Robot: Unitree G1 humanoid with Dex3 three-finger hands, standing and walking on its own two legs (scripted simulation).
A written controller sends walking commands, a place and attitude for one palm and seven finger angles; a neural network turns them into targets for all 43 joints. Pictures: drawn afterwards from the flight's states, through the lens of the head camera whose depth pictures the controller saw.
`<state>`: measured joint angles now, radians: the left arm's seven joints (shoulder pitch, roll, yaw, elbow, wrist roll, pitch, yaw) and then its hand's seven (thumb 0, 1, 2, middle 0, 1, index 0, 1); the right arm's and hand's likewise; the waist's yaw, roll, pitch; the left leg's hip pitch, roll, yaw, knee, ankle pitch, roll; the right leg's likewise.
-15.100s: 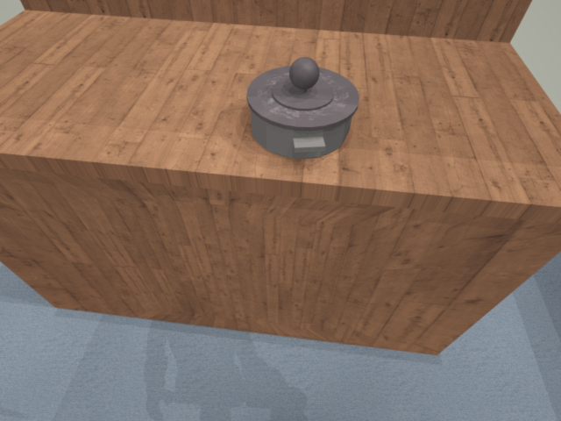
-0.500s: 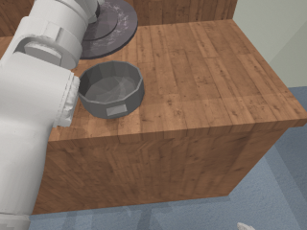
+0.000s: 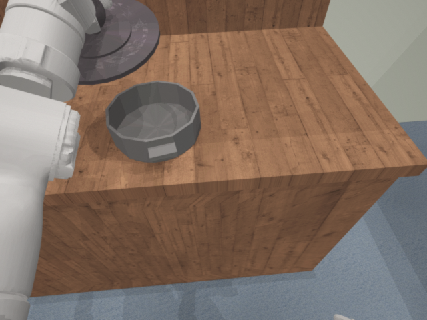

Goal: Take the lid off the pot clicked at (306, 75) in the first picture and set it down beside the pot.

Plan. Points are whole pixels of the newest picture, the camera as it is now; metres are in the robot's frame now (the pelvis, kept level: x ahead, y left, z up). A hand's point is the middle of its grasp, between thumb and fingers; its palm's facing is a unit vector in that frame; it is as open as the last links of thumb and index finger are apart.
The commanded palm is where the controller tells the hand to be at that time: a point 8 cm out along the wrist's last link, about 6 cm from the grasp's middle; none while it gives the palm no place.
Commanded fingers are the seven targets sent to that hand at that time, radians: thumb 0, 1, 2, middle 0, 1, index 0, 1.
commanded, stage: move the lid sideways beside the pot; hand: left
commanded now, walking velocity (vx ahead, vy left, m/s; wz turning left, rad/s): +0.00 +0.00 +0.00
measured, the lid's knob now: (87, 12) +0.52 +0.17 +0.31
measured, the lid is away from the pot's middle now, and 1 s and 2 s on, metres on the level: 0.06 0.18 0.23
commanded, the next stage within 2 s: lower the lid onto the table in 1.60 s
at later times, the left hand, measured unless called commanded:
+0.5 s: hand (38, 11) +0.49 +0.22 +0.33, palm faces -0.13 -0.13 -0.98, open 8.1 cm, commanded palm +0.48 +0.22 +0.40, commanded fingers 0.00 0.56 1.04 -0.77 -1.06 -0.80 -1.10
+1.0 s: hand (5, 16) +0.48 +0.26 +0.33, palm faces -0.13 -0.13 -0.98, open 8.1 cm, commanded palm +0.47 +0.27 +0.40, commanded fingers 0.00 0.56 1.04 -0.77 -1.06 -0.80 -1.10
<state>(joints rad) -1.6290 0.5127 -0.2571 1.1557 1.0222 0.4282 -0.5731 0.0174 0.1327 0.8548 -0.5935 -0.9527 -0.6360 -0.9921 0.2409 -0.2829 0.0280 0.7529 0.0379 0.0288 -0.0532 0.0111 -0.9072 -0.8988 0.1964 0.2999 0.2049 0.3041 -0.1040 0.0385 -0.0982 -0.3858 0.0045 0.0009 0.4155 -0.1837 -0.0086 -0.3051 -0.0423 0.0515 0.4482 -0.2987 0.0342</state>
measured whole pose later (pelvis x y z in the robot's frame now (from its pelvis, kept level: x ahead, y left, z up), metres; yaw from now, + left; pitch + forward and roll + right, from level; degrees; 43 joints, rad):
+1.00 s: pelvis +0.00 +0.00 +0.00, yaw +1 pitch +10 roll +0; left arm -1.59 0.74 -0.23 1.14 1.07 0.34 -0.61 0.02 0.13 0.85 -0.59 -0.95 -0.64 -0.99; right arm 0.24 -0.29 0.03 0.73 0.06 0.07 -0.05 0.01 -0.91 -0.90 0.20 0.30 0.21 0.30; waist -0.11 0.04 -0.08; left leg -0.43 0.01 -0.02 0.45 -0.19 -0.01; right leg -0.32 -0.04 0.03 0.43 -0.29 0.04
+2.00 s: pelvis +0.01 +0.01 +0.00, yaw +1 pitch +11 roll +0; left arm -1.59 0.83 -0.19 1.22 1.08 0.38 -0.61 0.02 0.14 0.85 -0.59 -0.95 -0.64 -0.99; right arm 0.25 -0.29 0.03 0.75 0.06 0.06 -0.06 0.01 -0.91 -0.90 0.20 0.30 0.21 0.30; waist -0.12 0.04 -0.07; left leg -0.43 0.01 -0.02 0.45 -0.21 0.00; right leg -0.30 -0.04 0.03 0.40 -0.28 0.04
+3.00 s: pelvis +0.01 +0.01 +0.00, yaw +0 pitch +12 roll -1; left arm -1.45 0.84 -0.15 1.26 1.06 0.25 -0.57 0.02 0.14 0.85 -0.59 -0.95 -0.63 -0.99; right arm 0.30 -0.29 0.02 0.74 0.07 0.09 -0.07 0.01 -0.91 -0.90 0.20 0.30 0.21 0.30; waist -0.15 0.03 -0.07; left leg -0.48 0.02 -0.01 0.52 -0.24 0.00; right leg -0.35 -0.02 0.04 0.44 -0.30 0.04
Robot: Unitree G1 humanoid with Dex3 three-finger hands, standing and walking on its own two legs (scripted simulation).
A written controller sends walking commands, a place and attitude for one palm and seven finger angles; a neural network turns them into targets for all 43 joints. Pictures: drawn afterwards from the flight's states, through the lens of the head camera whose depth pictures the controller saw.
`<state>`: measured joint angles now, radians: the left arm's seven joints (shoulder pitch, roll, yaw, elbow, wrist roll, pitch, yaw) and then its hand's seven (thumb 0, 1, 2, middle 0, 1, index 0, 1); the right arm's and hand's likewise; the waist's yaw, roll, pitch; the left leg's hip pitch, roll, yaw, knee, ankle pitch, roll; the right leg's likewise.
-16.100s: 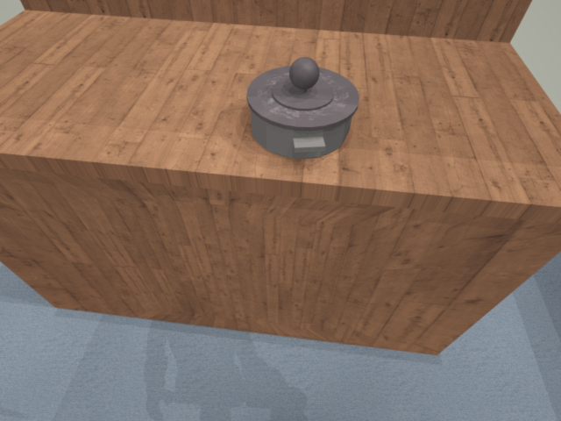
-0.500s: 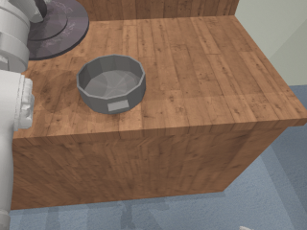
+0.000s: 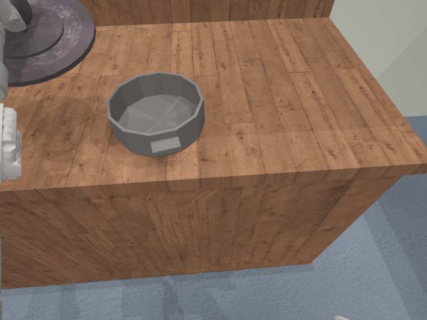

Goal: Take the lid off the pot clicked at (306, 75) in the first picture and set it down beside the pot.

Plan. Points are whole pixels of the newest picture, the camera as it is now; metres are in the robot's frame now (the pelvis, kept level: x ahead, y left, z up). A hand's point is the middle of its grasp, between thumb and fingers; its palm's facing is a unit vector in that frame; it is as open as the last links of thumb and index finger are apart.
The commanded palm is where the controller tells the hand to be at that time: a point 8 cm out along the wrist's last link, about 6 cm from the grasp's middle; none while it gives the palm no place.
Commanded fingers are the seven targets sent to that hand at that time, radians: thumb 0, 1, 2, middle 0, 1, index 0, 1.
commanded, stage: move the lid sideways beside the pot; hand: left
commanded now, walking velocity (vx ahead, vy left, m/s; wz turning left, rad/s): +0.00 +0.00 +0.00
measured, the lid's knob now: (9, 8) +0.51 +0.26 +0.31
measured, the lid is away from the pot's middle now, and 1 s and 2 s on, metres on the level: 0.18 0.23 0.23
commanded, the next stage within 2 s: lower the lid onto the table in 0.60 s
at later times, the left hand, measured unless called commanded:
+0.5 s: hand out of the picture +0.48 +0.30 +0.33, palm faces -0.12 -0.17 -0.98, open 8.1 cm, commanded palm +0.47 +0.31 +0.40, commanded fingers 0.00 0.56 1.04 -0.77 -1.06 -0.80 -1.10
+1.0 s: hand out of the picture +0.48 +0.30 +0.31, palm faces -0.15 -0.22 -0.96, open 8.1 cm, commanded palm +0.48 +0.30 +0.37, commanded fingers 0.00 0.56 1.04 -0.77 -1.06 -0.80 -1.10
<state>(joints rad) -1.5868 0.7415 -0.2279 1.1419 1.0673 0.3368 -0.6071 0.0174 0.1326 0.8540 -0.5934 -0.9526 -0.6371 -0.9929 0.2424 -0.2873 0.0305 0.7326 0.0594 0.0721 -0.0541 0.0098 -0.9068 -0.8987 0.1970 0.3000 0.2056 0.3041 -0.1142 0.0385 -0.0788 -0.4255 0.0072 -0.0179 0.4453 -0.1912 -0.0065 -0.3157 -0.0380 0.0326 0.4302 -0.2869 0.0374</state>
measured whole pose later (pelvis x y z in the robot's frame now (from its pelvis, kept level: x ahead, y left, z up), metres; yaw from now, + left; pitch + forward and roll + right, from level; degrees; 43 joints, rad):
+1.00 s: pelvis +0.01 +0.00 +0.00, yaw +0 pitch +11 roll +0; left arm -1.59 0.83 -0.19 1.22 1.08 0.38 -0.61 0.02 0.14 0.85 -0.59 -0.95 -0.64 -0.99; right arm 0.25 -0.29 0.03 0.75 0.06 0.06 -0.06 0.01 -0.91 -0.90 0.20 0.30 0.21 0.30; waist -0.12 0.04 -0.07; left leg -0.43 0.01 -0.02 0.45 -0.21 0.00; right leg -0.30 -0.04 0.03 0.40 -0.28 0.04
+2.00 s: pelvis +0.01 +0.01 +0.00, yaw -1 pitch +12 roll -1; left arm -1.45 0.84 -0.15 1.26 1.06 0.25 -0.57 0.02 0.14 0.85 -0.59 -0.95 -0.63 -0.99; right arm 0.30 -0.29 0.02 0.74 0.07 0.09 -0.07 0.01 -0.91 -0.90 0.20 0.30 0.21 0.30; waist -0.15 0.03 -0.07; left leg -0.48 0.02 -0.01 0.52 -0.24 0.00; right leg -0.35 -0.02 0.04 0.44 -0.30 0.04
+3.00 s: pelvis +0.00 +0.01 -0.01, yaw -1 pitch +13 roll -2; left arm -1.35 0.85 -0.13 1.30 1.03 0.13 -0.53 0.02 0.15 0.85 -0.58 -0.95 -0.63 -0.99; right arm 0.32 -0.29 0.02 0.74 0.08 0.11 -0.09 0.01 -0.91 -0.90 0.20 0.30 0.21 0.30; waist -0.16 0.02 -0.07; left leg -0.57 0.03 -0.01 0.61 -0.27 0.01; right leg -0.42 -0.01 0.04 0.51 -0.31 0.05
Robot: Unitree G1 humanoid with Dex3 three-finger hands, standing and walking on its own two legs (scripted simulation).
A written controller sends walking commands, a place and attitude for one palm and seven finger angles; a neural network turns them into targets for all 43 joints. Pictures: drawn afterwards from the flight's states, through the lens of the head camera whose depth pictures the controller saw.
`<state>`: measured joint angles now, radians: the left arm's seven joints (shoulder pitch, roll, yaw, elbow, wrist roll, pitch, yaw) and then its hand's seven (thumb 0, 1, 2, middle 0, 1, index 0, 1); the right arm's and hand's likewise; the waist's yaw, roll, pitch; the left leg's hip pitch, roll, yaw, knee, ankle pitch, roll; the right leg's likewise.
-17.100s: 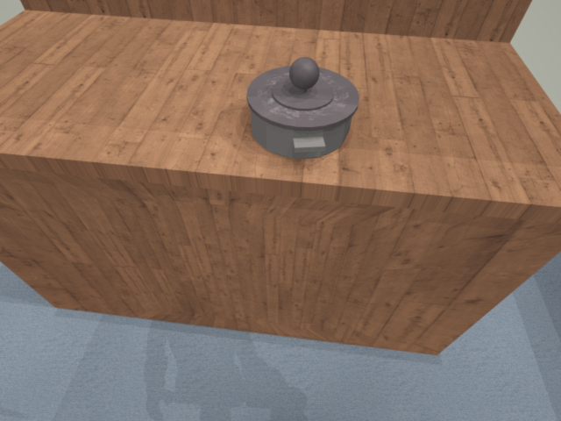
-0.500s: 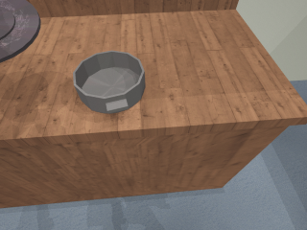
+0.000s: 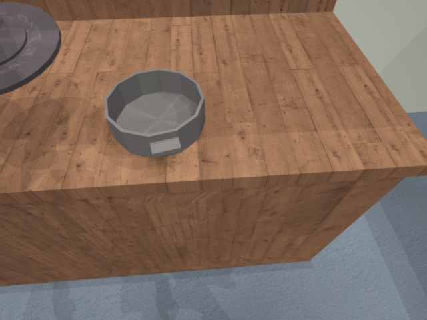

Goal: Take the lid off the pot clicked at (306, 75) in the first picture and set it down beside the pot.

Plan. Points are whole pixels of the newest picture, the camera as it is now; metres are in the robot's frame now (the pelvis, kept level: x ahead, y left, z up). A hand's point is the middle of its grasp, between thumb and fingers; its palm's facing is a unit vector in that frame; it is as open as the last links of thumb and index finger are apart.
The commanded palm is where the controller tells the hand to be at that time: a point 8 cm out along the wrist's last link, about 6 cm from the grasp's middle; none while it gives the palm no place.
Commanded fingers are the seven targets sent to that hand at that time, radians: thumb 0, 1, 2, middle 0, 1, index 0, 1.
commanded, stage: lower the lid onto the table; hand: left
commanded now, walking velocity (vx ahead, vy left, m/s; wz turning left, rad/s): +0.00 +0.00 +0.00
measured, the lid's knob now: out of the picture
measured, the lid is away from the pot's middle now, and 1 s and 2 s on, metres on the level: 0.23 0.23 0.23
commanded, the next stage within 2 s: none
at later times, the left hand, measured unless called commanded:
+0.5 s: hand out of the picture +0.48 +0.31 +0.27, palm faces -0.22 -0.23 -0.95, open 8.1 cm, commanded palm +0.48 +0.31 +0.34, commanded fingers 0.00 0.56 1.04 -0.77 -1.06 -0.80 -1.10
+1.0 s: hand out of the picture +0.48 +0.30 +0.24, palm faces -0.30 -0.22 -0.93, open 8.1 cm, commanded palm +0.49 +0.31 +0.30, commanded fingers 0.00 0.56 1.04 -0.77 -1.06 -0.80 -1.10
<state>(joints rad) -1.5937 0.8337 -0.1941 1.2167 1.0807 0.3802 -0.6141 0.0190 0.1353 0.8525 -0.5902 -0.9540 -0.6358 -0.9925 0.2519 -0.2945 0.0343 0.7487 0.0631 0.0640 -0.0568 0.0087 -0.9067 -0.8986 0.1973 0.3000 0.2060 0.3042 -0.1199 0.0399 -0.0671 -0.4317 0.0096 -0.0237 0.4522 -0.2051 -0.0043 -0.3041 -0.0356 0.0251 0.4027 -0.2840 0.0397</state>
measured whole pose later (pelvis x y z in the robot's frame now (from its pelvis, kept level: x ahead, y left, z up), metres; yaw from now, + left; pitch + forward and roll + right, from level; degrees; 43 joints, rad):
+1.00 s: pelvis +0.00 +0.00 +0.00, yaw -1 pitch +12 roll -1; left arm -1.45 0.84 -0.15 1.26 1.06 0.25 -0.57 0.02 0.14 0.85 -0.59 -0.95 -0.63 -0.99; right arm 0.30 -0.29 0.02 0.74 0.07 0.09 -0.07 0.01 -0.91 -0.90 0.20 0.30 0.21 0.30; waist -0.15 0.03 -0.07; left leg -0.48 0.02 -0.01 0.52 -0.24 0.00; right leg -0.35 -0.02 0.04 0.44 -0.30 0.04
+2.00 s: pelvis -0.01 +0.01 -0.01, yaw -2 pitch +13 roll -2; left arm -1.35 0.85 -0.13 1.30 1.03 0.13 -0.53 0.02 0.15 0.85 -0.58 -0.95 -0.63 -0.99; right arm 0.32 -0.29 0.02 0.74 0.08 0.11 -0.09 0.01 -0.91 -0.90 0.20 0.30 0.21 0.30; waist -0.16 0.02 -0.07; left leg -0.57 0.03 -0.01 0.61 -0.27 0.01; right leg -0.42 -0.01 0.04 0.51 -0.31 0.05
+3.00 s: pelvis -0.02 +0.02 -0.02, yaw -2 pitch +14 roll -3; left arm -1.22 0.88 -0.08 1.15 1.02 -0.05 -0.48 0.00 0.15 0.90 -0.57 -0.85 -0.59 -0.87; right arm 0.28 -0.28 0.01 0.69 0.09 0.21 -0.09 0.01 -0.91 -0.90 0.20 0.30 0.21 0.30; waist -0.14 0.02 -0.08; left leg -0.66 0.04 -0.01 0.72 -0.31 0.02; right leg -0.51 0.00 0.04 0.60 -0.34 0.05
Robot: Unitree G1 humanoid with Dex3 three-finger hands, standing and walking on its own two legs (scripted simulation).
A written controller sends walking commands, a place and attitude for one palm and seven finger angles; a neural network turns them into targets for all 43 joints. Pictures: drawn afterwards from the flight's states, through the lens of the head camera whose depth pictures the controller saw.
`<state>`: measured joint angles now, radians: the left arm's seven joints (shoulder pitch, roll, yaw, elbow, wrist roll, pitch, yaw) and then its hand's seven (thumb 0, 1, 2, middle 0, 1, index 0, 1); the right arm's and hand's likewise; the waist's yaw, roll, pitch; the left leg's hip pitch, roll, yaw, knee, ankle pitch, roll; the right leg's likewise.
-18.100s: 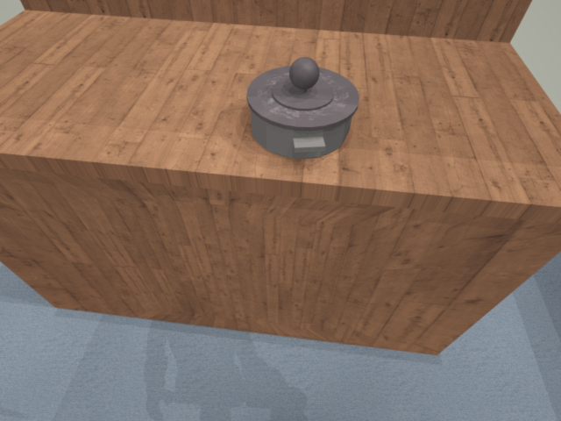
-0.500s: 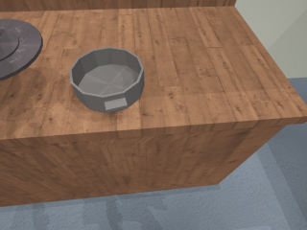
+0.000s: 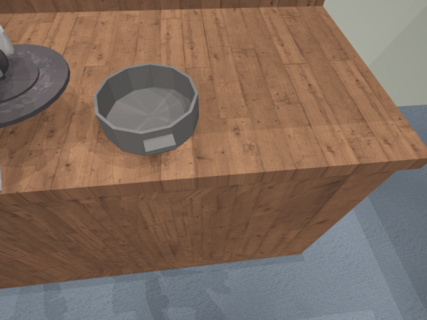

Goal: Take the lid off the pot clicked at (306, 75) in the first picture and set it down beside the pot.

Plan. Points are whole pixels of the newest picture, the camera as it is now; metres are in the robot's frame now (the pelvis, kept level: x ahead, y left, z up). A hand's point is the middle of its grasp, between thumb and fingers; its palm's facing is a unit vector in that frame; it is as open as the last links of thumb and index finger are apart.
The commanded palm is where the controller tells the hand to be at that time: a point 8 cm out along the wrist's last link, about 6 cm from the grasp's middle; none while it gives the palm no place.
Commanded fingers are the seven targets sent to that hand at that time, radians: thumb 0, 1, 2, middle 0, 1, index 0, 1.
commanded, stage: lower the lid onto the table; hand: left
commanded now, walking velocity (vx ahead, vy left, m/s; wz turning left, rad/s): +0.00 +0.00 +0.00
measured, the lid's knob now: out of the picture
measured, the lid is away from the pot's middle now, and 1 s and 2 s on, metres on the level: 0.23 0.23 0.24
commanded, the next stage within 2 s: open the fingers wide in 1.30 s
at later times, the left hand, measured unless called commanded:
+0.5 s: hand out of the picture +0.48 +0.31 +0.21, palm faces -0.34 -0.22 -0.91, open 8.1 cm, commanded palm +0.49 +0.32 +0.27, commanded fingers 0.00 0.56 1.04 -0.77 -1.06 -0.80 -1.10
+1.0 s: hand (0, 94) +0.47 +0.31 +0.17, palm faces -0.41 -0.22 -0.89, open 8.1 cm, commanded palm +0.50 +0.32 +0.24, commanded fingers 0.00 0.56 1.04 -0.77 -1.06 -0.80 -1.10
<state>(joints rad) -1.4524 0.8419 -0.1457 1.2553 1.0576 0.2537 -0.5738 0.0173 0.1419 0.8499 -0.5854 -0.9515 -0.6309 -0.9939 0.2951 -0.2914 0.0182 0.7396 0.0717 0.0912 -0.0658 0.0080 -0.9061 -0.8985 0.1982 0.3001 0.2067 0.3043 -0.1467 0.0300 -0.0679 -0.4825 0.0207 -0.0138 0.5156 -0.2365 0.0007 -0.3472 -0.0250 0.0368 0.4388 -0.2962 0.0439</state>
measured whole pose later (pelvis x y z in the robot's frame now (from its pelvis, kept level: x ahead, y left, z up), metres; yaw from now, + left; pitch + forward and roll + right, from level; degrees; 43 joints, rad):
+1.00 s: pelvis -0.01 +0.01 -0.01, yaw -1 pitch +13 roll -2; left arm -1.35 0.85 -0.13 1.30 1.03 0.13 -0.53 0.02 0.15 0.85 -0.58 -0.95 -0.63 -0.99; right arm 0.32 -0.29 0.02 0.74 0.08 0.11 -0.09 0.01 -0.91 -0.90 0.20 0.30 0.21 0.30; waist -0.16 0.02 -0.07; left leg -0.57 0.03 -0.01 0.61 -0.27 0.01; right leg -0.42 -0.01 0.04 0.51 -0.31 0.05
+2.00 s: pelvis -0.02 +0.01 -0.02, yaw -1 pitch +14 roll -3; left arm -1.22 0.88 -0.08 1.15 1.02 -0.05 -0.48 0.00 0.15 0.90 -0.57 -0.85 -0.59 -0.87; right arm 0.28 -0.28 0.01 0.69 0.09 0.21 -0.09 0.01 -0.91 -0.90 0.20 0.30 0.21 0.30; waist -0.14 0.02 -0.08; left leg -0.66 0.04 -0.01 0.72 -0.31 0.02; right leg -0.51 0.00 0.04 0.60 -0.34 0.05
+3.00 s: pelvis -0.02 +0.02 -0.01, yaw -1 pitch +13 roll -3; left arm -1.29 0.86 -0.11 1.13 1.02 0.00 -0.51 0.00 -0.14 0.92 -0.51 -0.59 -0.51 -0.58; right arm 0.29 -0.28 0.02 0.69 0.09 0.20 -0.07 0.01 -0.91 -0.90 0.20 0.30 0.21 0.30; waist -0.14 0.03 -0.08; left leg -0.62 0.03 -0.01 0.68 -0.28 0.02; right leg -0.47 -0.02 0.04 0.57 -0.33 0.06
